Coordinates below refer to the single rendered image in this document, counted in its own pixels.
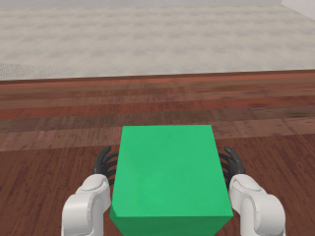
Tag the carton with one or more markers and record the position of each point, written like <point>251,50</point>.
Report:
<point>169,182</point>

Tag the robot left hand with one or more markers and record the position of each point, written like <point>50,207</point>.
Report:
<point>101,167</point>

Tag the robot right hand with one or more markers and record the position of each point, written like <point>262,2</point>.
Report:
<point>234,167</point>

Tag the left robot forearm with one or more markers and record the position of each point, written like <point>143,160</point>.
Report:
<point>82,214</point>

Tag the right robot forearm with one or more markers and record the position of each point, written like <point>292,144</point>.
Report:
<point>261,214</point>

